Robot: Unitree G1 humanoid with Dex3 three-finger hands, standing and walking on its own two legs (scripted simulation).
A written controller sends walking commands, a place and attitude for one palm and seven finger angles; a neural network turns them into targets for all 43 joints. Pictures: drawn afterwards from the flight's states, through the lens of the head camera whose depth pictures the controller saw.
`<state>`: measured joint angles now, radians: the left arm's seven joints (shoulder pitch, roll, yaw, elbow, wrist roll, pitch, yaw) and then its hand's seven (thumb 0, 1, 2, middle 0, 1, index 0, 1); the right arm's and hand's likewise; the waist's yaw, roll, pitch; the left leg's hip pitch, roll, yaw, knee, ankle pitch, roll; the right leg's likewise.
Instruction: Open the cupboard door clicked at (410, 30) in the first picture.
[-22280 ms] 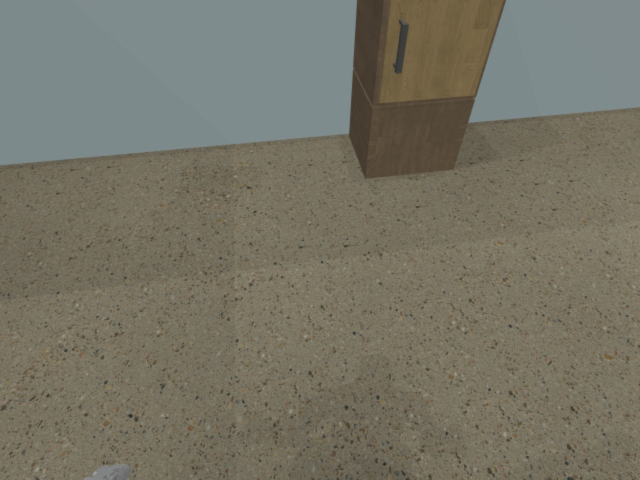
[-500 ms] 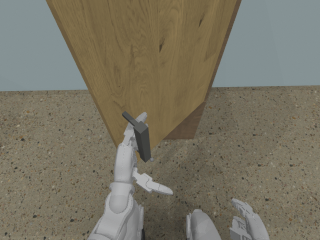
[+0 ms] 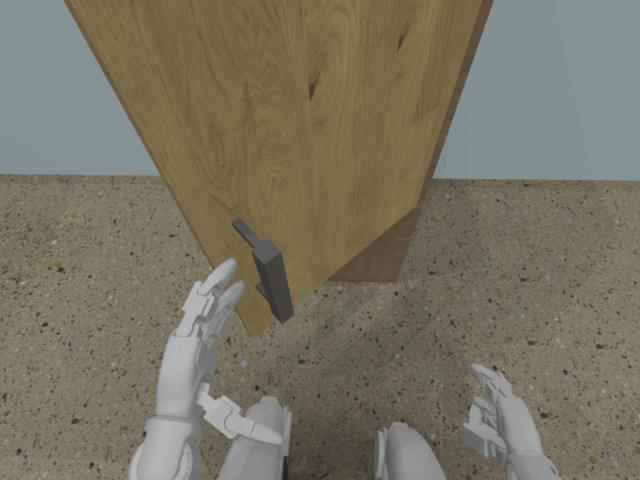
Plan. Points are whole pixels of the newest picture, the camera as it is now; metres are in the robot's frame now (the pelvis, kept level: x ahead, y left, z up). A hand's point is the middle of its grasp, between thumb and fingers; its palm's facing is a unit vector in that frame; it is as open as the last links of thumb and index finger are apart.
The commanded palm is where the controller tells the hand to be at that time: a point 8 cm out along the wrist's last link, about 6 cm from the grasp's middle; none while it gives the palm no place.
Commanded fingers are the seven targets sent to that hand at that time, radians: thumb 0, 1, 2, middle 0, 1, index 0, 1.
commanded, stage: slide the hand sideways off the handle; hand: left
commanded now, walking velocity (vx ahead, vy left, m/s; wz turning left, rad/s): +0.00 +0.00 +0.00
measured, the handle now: (264, 275) +0.35 +0.10 +0.03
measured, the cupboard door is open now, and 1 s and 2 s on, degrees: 43 43 43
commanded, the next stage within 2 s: draw the hand back to the body in 0.26 s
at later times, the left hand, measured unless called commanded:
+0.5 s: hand (201, 385) +0.22 +0.14 +0.06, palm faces -0.03 -1.00 -0.04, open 16.3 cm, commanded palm +0.18 +0.20 +0.07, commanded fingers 0.00 -0.50 0.30 -0.15 -0.30 -0.15 -0.30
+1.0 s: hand (70, 371) +0.20 +0.21 +0.15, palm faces +0.12 -0.95 -0.31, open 15.4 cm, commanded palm +0.17 +0.26 +0.19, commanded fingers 0.00 -0.05 0.50 -0.17 -0.30 -0.17 -0.30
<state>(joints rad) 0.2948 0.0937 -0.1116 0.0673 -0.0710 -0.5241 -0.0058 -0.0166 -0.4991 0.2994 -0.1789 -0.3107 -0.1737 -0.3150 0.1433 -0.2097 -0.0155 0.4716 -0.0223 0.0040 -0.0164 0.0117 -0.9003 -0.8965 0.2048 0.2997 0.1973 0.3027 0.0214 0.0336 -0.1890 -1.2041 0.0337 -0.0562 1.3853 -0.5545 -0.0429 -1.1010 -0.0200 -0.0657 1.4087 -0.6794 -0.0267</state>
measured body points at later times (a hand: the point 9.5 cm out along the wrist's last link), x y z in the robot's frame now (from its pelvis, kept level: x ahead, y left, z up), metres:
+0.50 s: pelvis -0.01 +0.00 -0.01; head +0.08 +0.00 +0.43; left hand +0.21 +0.19 +0.06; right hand +0.19 -0.23 -0.10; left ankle +0.05 +0.14 -0.60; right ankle +0.00 -0.11 -0.60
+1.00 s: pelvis +0.02 +0.02 +0.08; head +0.03 +0.01 +0.53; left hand +0.19 +0.26 +0.17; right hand +0.20 -0.20 +0.02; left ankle +0.05 +0.14 -0.60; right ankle +0.00 -0.11 -0.60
